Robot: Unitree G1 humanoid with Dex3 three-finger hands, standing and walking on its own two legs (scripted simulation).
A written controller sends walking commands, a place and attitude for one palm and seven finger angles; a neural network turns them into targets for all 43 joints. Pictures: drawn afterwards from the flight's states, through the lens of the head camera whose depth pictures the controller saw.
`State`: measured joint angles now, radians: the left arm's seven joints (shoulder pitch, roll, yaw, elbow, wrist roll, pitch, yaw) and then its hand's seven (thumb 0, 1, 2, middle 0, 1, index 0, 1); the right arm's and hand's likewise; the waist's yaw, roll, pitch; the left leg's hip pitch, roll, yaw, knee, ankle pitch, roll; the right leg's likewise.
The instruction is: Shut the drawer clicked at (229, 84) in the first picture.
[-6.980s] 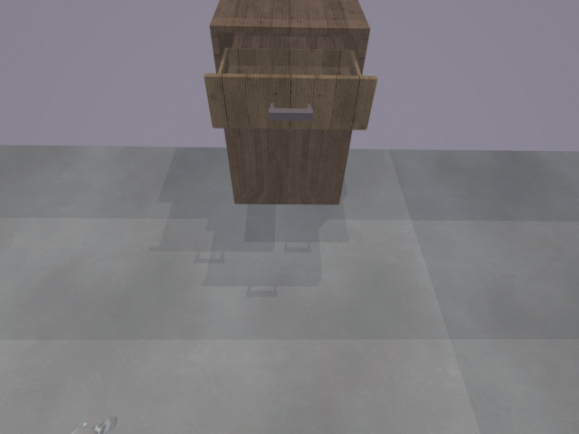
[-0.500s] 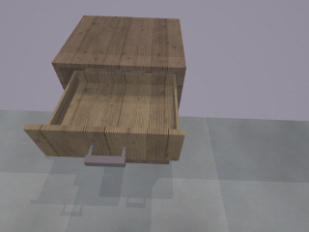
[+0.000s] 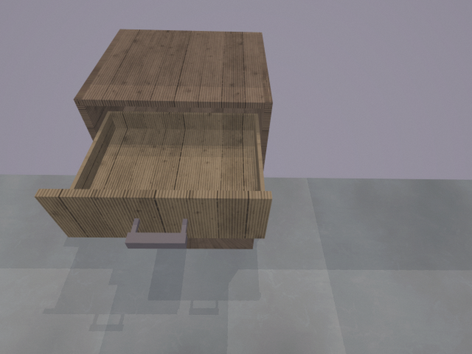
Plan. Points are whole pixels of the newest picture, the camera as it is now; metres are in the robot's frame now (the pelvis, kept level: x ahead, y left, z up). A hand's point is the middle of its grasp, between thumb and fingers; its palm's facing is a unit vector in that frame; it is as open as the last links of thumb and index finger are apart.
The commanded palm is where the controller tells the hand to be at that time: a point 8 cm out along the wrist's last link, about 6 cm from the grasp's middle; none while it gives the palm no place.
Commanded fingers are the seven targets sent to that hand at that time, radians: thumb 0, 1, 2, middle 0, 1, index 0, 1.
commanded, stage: look again from close up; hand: left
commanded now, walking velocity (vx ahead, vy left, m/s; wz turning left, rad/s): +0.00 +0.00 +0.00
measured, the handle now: (158, 231) +0.36 +0.19 -0.06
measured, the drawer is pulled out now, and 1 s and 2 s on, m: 0.30 0.30 0.30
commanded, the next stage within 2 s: shuffle to correct the standing spot in 0.46 s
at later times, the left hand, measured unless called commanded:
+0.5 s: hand out of the picture +0.03 +0.20 -0.18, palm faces +0.02 -0.98 -0.20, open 7.3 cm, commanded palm none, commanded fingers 0.00 0.90 0.90 -0.20 -0.30 -0.20 -0.30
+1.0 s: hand out of the picture +0.03 +0.16 -0.18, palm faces +0.02 -0.98 -0.20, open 7.4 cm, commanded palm none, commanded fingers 0.00 0.90 0.90 -0.20 -0.30 -0.20 -0.30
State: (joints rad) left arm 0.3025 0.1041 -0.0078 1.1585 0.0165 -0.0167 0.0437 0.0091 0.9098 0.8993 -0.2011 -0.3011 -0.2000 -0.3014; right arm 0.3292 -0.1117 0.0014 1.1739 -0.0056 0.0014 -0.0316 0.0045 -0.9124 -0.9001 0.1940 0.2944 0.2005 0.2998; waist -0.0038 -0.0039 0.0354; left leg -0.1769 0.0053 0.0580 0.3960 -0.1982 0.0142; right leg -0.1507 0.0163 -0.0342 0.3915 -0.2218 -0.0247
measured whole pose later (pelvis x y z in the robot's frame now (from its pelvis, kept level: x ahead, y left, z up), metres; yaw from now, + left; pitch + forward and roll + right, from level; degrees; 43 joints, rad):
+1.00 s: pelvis +0.06 -0.01 -0.01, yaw +0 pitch +1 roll +1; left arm 0.34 0.14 0.00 1.09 0.02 -0.02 0.04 0.01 0.91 0.90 -0.20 -0.30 -0.20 -0.30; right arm 0.29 -0.14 -0.01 1.13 -0.01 -0.02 -0.04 0.00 -0.91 -0.90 0.20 0.29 0.20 0.30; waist 0.00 0.00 0.04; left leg -0.18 0.00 0.05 0.52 -0.35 0.01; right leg -0.16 0.01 -0.04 0.54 -0.39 -0.04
